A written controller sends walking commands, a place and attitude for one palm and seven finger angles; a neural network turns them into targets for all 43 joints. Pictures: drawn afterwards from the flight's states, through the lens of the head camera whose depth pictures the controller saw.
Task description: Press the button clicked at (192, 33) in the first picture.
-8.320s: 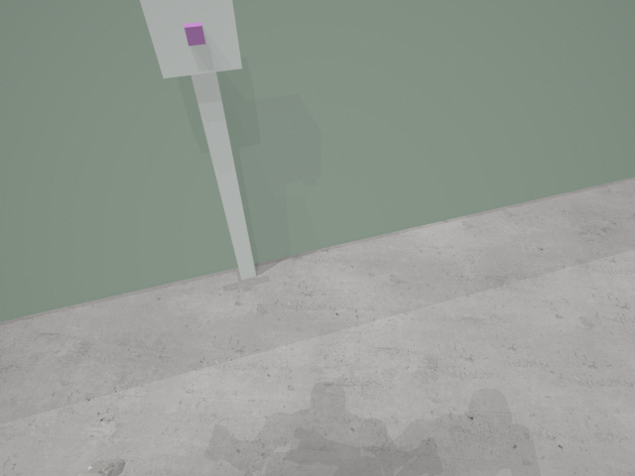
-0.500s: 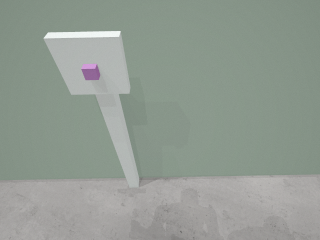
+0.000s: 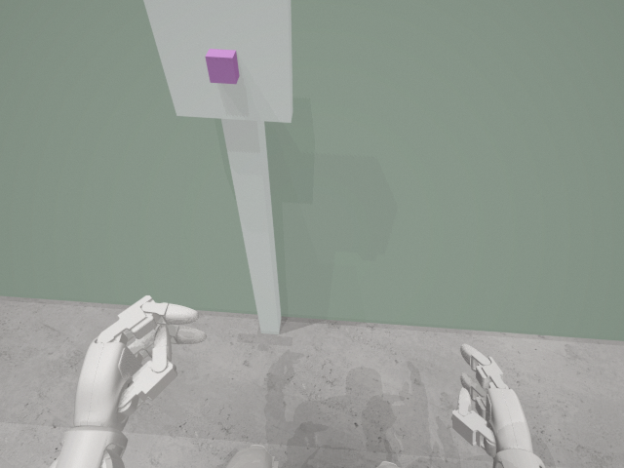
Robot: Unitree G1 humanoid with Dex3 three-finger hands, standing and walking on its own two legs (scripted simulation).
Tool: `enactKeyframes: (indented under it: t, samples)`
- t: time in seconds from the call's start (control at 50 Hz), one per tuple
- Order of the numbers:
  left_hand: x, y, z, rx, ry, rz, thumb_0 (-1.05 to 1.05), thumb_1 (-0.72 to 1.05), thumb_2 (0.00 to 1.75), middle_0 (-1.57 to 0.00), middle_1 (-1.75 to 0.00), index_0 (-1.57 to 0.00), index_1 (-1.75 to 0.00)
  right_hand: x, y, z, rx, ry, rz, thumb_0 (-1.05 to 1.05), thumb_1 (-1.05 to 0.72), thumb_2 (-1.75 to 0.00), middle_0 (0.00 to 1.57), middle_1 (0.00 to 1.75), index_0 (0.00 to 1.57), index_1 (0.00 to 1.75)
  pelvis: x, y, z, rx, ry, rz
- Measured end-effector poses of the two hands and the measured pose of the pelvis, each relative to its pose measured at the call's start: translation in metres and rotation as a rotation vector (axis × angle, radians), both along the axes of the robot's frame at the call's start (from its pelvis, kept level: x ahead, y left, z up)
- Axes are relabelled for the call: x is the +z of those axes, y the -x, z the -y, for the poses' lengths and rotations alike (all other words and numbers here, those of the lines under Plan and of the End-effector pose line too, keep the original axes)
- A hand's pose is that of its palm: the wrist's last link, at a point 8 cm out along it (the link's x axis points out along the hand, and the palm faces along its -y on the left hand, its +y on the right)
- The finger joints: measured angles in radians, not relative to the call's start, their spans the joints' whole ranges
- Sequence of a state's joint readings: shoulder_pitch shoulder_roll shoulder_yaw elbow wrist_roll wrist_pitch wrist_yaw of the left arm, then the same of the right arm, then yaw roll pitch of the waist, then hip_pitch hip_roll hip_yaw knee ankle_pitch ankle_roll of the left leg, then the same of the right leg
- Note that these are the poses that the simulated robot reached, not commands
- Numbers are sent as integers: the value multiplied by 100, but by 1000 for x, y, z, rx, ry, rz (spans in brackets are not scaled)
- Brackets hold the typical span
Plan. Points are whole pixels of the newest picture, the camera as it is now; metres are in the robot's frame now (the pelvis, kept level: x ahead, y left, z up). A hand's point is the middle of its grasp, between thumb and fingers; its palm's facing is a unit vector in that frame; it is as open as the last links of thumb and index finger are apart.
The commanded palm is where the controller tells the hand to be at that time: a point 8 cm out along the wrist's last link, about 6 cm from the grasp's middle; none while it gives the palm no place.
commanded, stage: raise the hand and make a fist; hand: left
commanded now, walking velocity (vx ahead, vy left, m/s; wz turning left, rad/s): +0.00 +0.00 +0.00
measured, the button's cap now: (223, 65) +0.57 +0.19 +0.22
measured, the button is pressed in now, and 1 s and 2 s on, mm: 0 0 0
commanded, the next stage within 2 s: aim a knuckle at the button in 1.42 s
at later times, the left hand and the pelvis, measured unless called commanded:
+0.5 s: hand (143, 305) +0.25 +0.20 +0.13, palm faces +0.06 -0.99 -0.08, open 3.1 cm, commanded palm +0.21 +0.26 +0.15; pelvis +0.03 +0.02 +0.03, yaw -1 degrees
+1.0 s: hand (105, 231) +0.27 +0.22 +0.21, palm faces +0.09 -0.99 -0.09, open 3.1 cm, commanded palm +0.24 +0.27 +0.22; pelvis +0.04 +0.01 +0.05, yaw +0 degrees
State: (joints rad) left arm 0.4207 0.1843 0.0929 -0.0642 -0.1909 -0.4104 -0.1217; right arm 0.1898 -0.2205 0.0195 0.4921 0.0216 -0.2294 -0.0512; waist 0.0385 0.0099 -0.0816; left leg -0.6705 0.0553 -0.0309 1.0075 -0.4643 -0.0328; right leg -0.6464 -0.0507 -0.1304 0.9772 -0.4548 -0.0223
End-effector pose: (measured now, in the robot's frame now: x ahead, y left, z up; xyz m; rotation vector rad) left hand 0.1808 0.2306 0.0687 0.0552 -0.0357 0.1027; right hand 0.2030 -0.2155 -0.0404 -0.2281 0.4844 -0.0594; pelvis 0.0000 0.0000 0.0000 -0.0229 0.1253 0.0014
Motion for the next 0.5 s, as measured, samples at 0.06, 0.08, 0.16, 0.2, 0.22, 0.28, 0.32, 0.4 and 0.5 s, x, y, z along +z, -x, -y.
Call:
enactKeyframes:
  t: [0.06, 0.08, 0.16, 0.2, 0.22, 0.28, 0.32, 0.4, 0.5]
  samples:
    - [11, -17, 2, -77, -6, 6, 2, 90, 90, -85, -100, -84, -100, -13, 21, -12, -3, -33, -72, 1, -90, -90, 20, 30, 21, 30, 4, 1, -4, 1, 6, 8]
    - [13, -22, 2, -98, -5, -9, 2, 90, 90, -87, -103, -87, -103, -16, 28, -15, -12, -43, -94, 1, -90, -90, 20, 30, 21, 30, 5, 1, -5, -2, 6, 9]
    - [17, -34, -2, -111, 10, -86, 2, 90, 90, -98, -115, -98, -115, -20, 53, -16, -73, -66, -155, 1, -90, -90, 21, 30, 21, 30, 14, -4, -11, -18, 0, 18]
    - [22, -35, -7, -85, 7, -98, 2, 90, 90, -104, -121, -104, -121, -19, 61, -14, -98, -63, -167, 1, -90, -90, 21, 30, 21, 30, 18, -7, -14, -24, -2, 23]
    - [26, -35, -10, -72, 2, -94, 2, 90, 90, -107, -124, -106, -124, -18, 63, -12, -106, -57, -171, 1, -90, -90, 21, 30, 21, 30, 20, -8, -15, -26, -3, 25]
    - [38, -35, -17, -40, -13, -60, 2, 90, 90, -114, -133, -114, -133, -14, 66, -5, -115, -34, -172, 1, -90, -90, 21, 30, 21, 30, 23, -13, -19, -29, -4, 30]
    - [44, -35, -20, -35, -20, -39, 2, 90, 90, -119, -138, -118, -138, -11, 63, 0, -112, -16, -166, 1, -90, -90, 21, 30, 21, 30, 24, -15, -21, -28, -4, 34]
    - [53, -37, -23, -44, -23, -24, 2, 90, 90, -125, -144, -124, -144, -2, 48, 5, -104, 11, -131, 1, -90, -90, 20, 30, 21, 30, 27, -20, -23, -24, -3, 44]
    - [66, -41, -26, -45, -28, -13, 2, 90, 90, -128, -148, -128, -148, 14, 21, 2, -81, 12, -53, 1, -90, -90, 20, 30, 20, 30, 31, -26, -24, -20, -2, 62]
